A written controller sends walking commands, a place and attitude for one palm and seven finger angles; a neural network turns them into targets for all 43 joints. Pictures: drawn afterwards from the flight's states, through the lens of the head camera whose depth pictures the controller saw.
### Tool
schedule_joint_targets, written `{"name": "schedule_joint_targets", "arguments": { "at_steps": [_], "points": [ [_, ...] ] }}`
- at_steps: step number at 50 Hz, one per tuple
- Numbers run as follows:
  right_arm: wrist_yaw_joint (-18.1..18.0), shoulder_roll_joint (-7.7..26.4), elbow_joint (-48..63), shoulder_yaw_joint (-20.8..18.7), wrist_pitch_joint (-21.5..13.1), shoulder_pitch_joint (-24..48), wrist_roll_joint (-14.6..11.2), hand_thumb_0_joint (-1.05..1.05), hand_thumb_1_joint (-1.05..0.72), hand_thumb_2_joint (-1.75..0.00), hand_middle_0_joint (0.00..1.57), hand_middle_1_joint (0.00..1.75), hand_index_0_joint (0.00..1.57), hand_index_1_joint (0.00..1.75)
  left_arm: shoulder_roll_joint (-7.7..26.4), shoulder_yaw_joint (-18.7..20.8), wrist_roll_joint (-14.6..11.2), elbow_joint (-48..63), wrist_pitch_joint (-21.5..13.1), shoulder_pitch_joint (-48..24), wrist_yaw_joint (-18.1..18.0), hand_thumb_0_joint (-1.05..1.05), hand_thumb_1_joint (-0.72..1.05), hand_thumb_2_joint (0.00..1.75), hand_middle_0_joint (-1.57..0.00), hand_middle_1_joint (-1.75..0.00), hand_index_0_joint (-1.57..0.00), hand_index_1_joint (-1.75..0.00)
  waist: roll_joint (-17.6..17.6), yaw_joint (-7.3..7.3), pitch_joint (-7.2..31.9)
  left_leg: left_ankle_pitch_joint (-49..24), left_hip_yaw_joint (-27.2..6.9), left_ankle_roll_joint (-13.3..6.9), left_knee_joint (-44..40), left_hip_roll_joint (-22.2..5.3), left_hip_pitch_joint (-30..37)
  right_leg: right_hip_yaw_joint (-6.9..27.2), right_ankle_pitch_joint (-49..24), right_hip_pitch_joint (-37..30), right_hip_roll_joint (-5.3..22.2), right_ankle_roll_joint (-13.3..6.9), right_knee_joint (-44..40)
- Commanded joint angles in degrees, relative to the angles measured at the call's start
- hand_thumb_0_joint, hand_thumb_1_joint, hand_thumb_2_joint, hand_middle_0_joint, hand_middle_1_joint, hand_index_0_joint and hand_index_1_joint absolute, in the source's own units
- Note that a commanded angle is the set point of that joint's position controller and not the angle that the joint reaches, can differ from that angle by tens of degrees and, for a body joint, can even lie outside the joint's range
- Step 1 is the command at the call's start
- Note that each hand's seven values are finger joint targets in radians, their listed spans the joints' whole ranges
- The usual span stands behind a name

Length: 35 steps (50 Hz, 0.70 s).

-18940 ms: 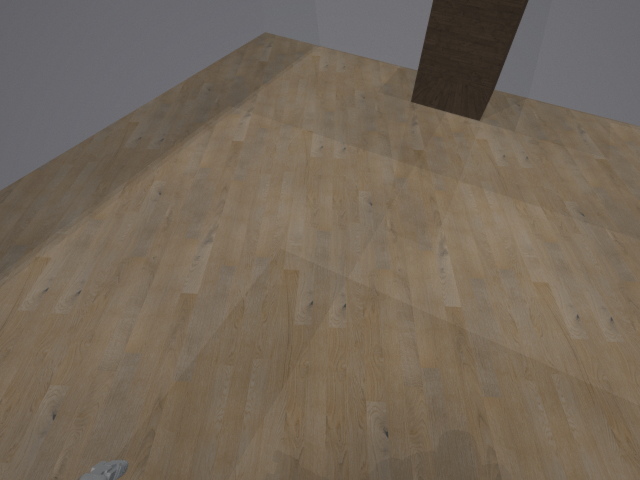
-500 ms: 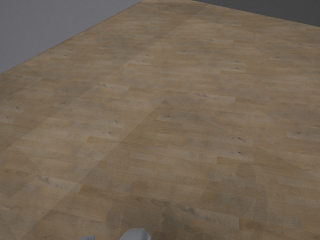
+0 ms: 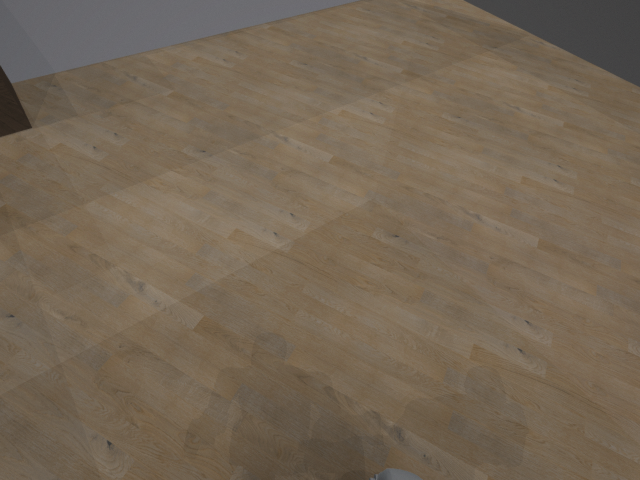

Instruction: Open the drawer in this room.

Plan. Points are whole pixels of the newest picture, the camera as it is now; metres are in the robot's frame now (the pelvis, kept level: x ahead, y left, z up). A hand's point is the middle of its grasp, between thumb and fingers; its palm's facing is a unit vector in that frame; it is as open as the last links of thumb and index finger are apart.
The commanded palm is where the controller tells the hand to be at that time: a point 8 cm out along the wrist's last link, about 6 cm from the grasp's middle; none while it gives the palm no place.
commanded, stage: turn or walk to find it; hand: left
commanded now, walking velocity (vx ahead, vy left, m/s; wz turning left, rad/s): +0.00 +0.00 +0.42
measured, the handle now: out of the picture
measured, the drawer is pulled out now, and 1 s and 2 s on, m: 0.00 0.00 0.00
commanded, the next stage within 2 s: stand and wait in 0.38 s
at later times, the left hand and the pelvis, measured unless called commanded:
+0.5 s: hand out of the picture +0.02 +0.14 -0.15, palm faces +0.24 -0.93 -0.27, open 7.4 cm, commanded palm none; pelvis -0.01 -0.06 +0.00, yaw +13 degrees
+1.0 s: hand out of the picture -0.07 +0.15 -0.18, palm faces +0.35 -0.91 -0.20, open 7.4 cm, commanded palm none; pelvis -0.03 -0.03 +0.00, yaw +17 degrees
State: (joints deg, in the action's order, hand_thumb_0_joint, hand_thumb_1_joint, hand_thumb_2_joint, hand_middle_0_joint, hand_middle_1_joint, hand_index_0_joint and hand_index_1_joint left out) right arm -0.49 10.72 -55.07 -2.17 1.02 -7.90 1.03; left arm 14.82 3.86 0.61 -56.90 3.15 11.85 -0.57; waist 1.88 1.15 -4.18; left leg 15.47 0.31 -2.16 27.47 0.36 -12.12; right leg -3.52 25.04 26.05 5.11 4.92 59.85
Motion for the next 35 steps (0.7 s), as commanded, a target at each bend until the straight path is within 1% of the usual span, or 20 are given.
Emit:
{"name": "schedule_joint_targets", "arguments": {
  "at_steps": [1,3,8,10,11,12,13,14,15,16,17,18,19,22,27,29,31,33,34,35],
  "points": [
    [-0.73,11.84,1.96,-3.22,-0.81,-4.98,0.08,0.00,-0.90,-0.90,0.20,0.30,0.20,0.30,2.86,0.30,0.05,5.45,-1.44,-2.78,-0.28,0.00,0.90,0.90,-0.20,-0.30,-0.20,-0.30,-9.48,-2.67,5.77,-34.77,-12.79,-7.61,-6.60,-14.28,10.09,1.70,-0.35,4.67,0.13,0.41,-2.09],
    [-0.61,11.66,2.07,-3.42,-0.61,-5.62,0.20,0.00,-0.90,-0.90,0.20,0.30,0.20,0.30,2.88,0.22,0.02,6.28,-1.47,-4.35,-0.39,0.00,0.90,0.90,-0.20,-0.30,-0.20,-0.30,-9.80,-3.19,4.98,-33.07,-14.81,-7.92,-6.69,-14.21,8.68,1.92,0.38,3.59,-0.23,0.26,-4.46],
    [-0.42,11.79,3.04,-3.86,-0.06,-4.22,0.54,0.00,-0.90,-0.90,0.20,0.30,0.20,0.30,2.21,0.03,-0.27,7.25,-1.88,-4.20,-0.55,0.00,0.90,0.90,-0.20,-0.30,-0.20,-0.30,-11.73,-2.63,5.25,-32.19,-18.01,-7.46,-4.94,-12.66,3.77,0.97,0.39,-4.34,-2.62,-0.71,-16.06],
    [-0.38,11.86,3.49,-4.03,0.09,-2.89,0.45,0.00,-0.90,-0.90,0.20,0.30,0.20,0.30,2.23,0.13,-0.42,6.64,-2.32,-0.46,-0.65,0.00,0.90,0.90,-0.20,-0.30,-0.20,-0.30,-11.22,-0.76,6.68,-30.11,-18.58,-6.34,-2.49,-11.23,1.47,0.37,-5.15,-10.15,-3.44,-1.09,-25.09],
    [-0.28,11.38,3.73,-4.02,0.13,-2.57,0.14,0.00,-0.90,-0.90,0.20,0.30,0.20,0.30,2.79,0.27,-0.36,5.99,-2.72,1.57,-0.76,0.00,0.90,0.90,-0.20,-0.30,-0.20,-0.30,-9.44,0.26,7.36,-25.86,-17.85,-4.65,-0.51,-9.61,-1.47,-0.12,-11.25,-15.56,-3.12,-1.26,-32.15],
    [-0.04,9.67,3.89,-3.88,0.01,-2.88,-0.27,0.00,-0.90,-0.90,0.20,0.30,0.20,0.30,4.64,0.68,-0.03,5.57,-3.31,3.77,-1.00,0.00,0.90,0.90,-0.20,-0.30,-0.20,-0.30,-4.79,1.20,8.27,-16.95,-15.65,-1.80,3.40,-6.51,-6.65,2.69,-16.37,-22.76,0.44,-1.98,-38.63],
    [0.36,5.90,4.75,-3.26,-0.11,-4.57,-0.77,0.00,-0.90,-0.90,0.20,0.30,0.20,0.30,9.53,1.63,0.86,5.45,-4.00,4.87,-1.49,0.00,0.90,0.90,-0.20,-0.30,-0.20,-0.30,9.86,1.26,9.38,0.88,-7.37,2.37,14.16,0.95,-17.37,15.83,-23.23,-30.77,13.92,-6.63,-41.51],
    [0.09,6.74,5.26,-3.56,0.53,-3.94,-0.31,0.00,-0.90,-0.90,0.20,0.30,0.20,0.30,11.32,1.73,0.60,6.16,-3.89,4.80,-1.42,0.00,0.90,0.90,-0.20,-0.30,-0.20,-0.30,12.99,1.65,7.58,18.91,-5.04,3.73,25.79,3.31,-18.70,21.54,-27.08,-23.88,22.96,-13.05,-43.07],
    [0.16,8.09,4.66,-4.03,1.50,-3.14,0.19,0.00,-0.90,-0.90,0.20,0.30,0.20,0.30,9.77,2.08,0.24,6.79,-3.93,2.81,-1.58,0.00,0.90,0.90,-0.20,-0.30,-0.20,-0.30,13.26,1.48,4.85,18.02,-7.54,3.37,34.31,1.28,-18.12,21.19,-21.30,-16.61,21.74,-14.82,-44.90],
    [0.46,7.97,3.86,-4.31,1.93,-2.94,0.13,0.00,-0.90,-0.90,0.20,0.30,0.20,0.30,8.54,1.66,0.27,7.47,-3.70,-0.07,-1.49,0.00,0.90,0.90,-0.20,-0.30,-0.20,-0.30,8.07,-0.04,1.80,14.45,-7.25,3.47,40.15,0.68,-18.64,18.42,-16.25,-13.21,19.05,-14.40,-45.45],
    [0.88,7.51,2.65,-4.28,2.19,-4.14,0.27,0.00,-0.90,-0.90,0.20,0.30,0.20,0.30,6.59,1.14,0.23,7.96,-3.70,-2.71,-1.39,0.00,0.90,0.90,-0.20,-0.30,-0.20,-0.30,5.26,-1.57,0.39,10.44,-6.63,3.79,42.67,-0.22,-18.87,13.06,-14.80,-12.00,15.89,-12.84,-44.79],
    [1.18,6.81,1.61,-4.21,2.34,-6.23,0.33,0.00,-0.90,-0.90,0.20,0.30,0.20,0.30,5.26,0.80,0.24,8.43,-3.70,-4.57,-1.47,0.00,0.90,0.90,-0.20,-0.30,-0.20,-0.30,4.79,-2.90,0.70,7.55,-5.68,4.28,43.42,-0.84,-18.67,8.76,-16.05,-12.31,13.89,-11.40,-44.04],
    [1.32,6.49,1.17,-3.90,2.36,-7.17,0.42,0.00,-0.90,-0.90,0.20,0.30,0.20,0.30,4.67,0.67,0.34,8.65,-4.03,-4.30,-1.44,0.00,0.90,0.90,-0.20,-0.30,-0.20,-0.30,6.18,-2.79,1.45,5.68,-4.70,4.90,43.65,-1.01,-18.59,6.24,-18.59,-13.64,12.60,-10.77,-43.59],
    [1.03,6.02,0.70,-3.36,2.21,-5.88,0.27,0.00,-0.90,-0.90,0.20,0.30,0.20,0.30,4.45,0.48,0.48,6.47,-4.46,0.49,-1.45,0.00,0.90,0.90,-0.20,-0.30,-0.20,-0.30,7.34,-0.89,2.60,5.40,-3.86,5.77,40.05,-1.50,-18.04,5.29,-24.35,-16.72,12.56,-11.46,-42.76],
    [0.53,4.50,0.22,-1.97,1.60,-2.09,-0.17,0.00,-0.90,-0.90,0.20,0.30,0.20,0.30,5.88,0.56,0.98,2.93,-4.36,5.80,-1.36,0.00,0.90,0.90,-0.20,-0.30,-0.20,-0.30,7.49,1.46,3.94,10.05,-0.24,5.95,25.43,-1.99,-13.56,4.75,-35.23,-20.79,13.16,-13.18,-40.56],
    [0.37,3.54,-0.05,-1.36,1.04,-1.22,-0.43,0.00,-0.90,-0.90,0.20,0.30,0.20,0.30,6.43,0.70,1.16,1.41,-4.21,6.99,-1.30,0.00,0.90,0.90,-0.20,-0.30,-0.20,-0.30,8.23,2.09,4.68,10.95,1.47,5.52,18.67,-1.70,-10.97,4.86,-37.56,-21.93,12.79,-13.73,-39.59],
    [0.04,3.29,-0.73,-0.82,0.46,-1.85,-0.61,0.00,-0.90,-0.90,0.20,0.30,0.20,0.30,6.47,0.63,1.09,0.00,-4.01,7.20,-1.36,0.00,0.90,0.90,-0.20,-0.30,-0.20,-0.30,8.81,1.95,5.80,9.57,2.59,4.99,11.95,-1.50,-7.05,5.24,-37.67,-21.63,12.77,-13.84,-38.60],
    [-0.27,2.97,-2.56,-0.46,-0.21,-5.20,-0.66,0.00,-0.90,-0.90,0.20,0.30,0.20,0.30,5.95,0.44,0.64,-1.15,-3.76,5.15,-1.43,0.00,0.90,0.90,-0.20,-0.30,-0.20,-0.30,8.05,-0.28,6.24,1.72,3.55,4.61,1.22,-1.52,-0.05,3.41,-33.49,-19.03,10.95,-11.41,-36.07],
    [-0.30,3.46,-3.69,-0.45,-0.82,-7.18,-0.64,0.00,-0.90,-0.90,0.20,0.30,0.20,0.30,4.73,0.13,0.20,-1.53,-3.57,4.64,-1.48,0.00,0.90,0.90,-0.20,-0.30,-0.20,-0.30,5.43,-1.31,6.90,-5.23,3.10,4.06,-5.91,-2.25,5.66,2.32,-29.68,-15.96,9.31,-9.14,-33.73],
    [-0.35,6.49,-3.80,-0.90,-1.50,-7.51,-0.50,0.00,-0.90,-0.90,0.20,0.30,0.20,0.30,2.75,-0.12,-0.26,-1.25,-3.21,5.47,-1.40,0.00,0.90,0.90,-0.20,-0.30,-0.20,-0.30,-3.07,-1.36,7.37,-12.85,-2.89,2.32,-8.09,-7.79,10.46,-0.74,-21.85,-10.91,5.95,-6.30,-29.09]
  ]
}}
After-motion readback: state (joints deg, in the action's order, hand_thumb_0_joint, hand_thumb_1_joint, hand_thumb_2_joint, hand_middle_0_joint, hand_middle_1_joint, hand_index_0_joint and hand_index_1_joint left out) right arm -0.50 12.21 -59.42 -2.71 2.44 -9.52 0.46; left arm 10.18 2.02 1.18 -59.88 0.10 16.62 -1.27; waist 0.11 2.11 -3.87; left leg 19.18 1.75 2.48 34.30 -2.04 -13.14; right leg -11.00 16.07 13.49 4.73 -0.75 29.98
